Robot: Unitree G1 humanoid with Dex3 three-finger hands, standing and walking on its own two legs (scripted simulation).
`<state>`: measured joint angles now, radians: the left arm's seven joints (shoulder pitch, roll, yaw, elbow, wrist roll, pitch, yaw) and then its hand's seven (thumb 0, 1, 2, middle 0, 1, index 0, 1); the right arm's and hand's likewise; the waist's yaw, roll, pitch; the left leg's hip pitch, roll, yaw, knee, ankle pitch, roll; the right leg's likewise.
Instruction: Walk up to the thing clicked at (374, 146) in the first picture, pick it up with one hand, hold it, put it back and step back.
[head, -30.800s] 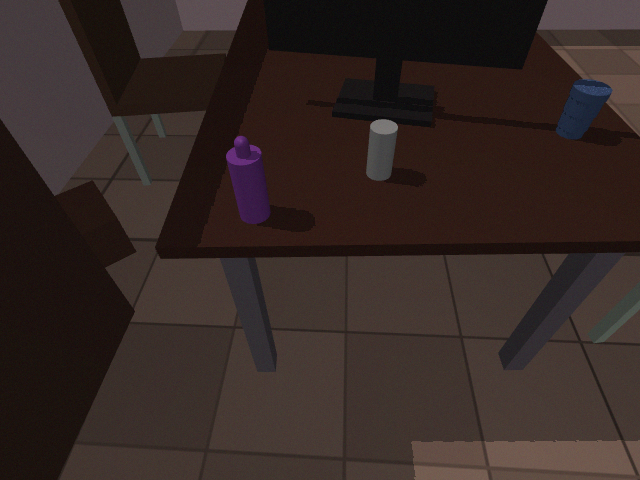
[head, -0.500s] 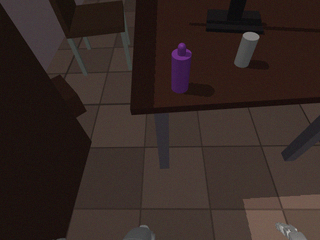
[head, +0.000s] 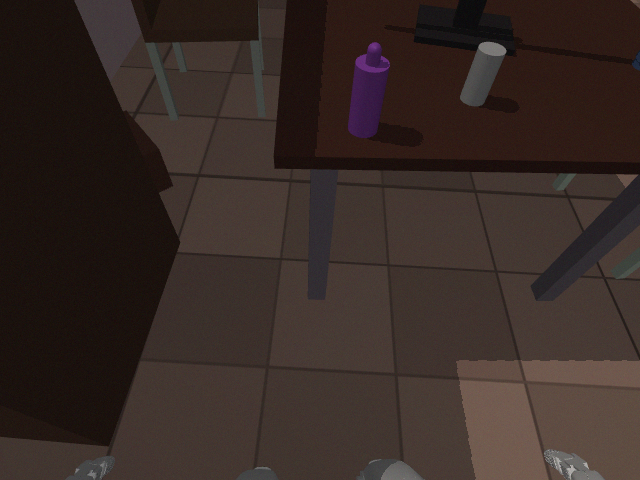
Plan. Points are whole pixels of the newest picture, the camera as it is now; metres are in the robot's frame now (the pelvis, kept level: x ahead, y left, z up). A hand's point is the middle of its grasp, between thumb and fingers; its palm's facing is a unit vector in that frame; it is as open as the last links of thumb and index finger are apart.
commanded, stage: step back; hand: right
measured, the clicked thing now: (481, 75) +0.84 -0.29 +0.03
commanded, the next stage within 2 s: stand in 1.92 s
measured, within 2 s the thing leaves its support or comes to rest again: neither
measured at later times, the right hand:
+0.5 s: hand out of the picture -0.07 -0.29 -0.16, palm faces -0.12 +0.91 -0.40, open 7.3 cm
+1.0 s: hand out of the picture -0.22 -0.35 -0.16, palm faces -0.10 +0.92 -0.39, open 7.3 cm
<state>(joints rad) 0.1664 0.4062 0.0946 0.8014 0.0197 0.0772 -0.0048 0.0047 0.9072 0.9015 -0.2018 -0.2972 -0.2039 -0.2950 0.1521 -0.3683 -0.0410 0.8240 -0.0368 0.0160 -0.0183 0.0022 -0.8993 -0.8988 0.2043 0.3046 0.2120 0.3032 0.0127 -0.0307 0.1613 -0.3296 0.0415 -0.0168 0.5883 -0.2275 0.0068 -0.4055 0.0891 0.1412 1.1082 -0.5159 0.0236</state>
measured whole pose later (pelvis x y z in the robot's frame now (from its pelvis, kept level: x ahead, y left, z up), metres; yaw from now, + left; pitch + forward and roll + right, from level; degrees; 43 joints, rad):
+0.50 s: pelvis -0.17 -0.03 -0.01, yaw +3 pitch -3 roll +2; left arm 0.10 0.40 0.07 0.79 0.02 0.07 0.02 0.01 0.91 0.90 -0.20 -0.30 -0.21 -0.30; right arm 0.18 -0.37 -0.04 0.88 -0.03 0.03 -0.01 0.00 -0.90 -0.90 0.20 0.30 0.21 0.30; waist 0.01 -0.05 0.20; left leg -0.29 -0.05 -0.01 0.68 -0.34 0.02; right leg -0.46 -0.01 0.08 0.89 -0.45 -0.01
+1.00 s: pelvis -0.32 -0.07 -0.01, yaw +3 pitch -2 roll +1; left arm 0.22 0.37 0.06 0.89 0.05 0.01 0.00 0.01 0.90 0.90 -0.21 -0.30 -0.21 -0.30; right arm 0.19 -0.43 -0.06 0.91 -0.03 0.06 -0.01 0.00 -0.90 -0.90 0.20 0.30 0.21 0.30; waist 0.03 0.04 0.11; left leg -0.41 -0.05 -0.09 0.96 -0.48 -0.03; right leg -0.30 -0.04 -0.01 0.66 -0.33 -0.01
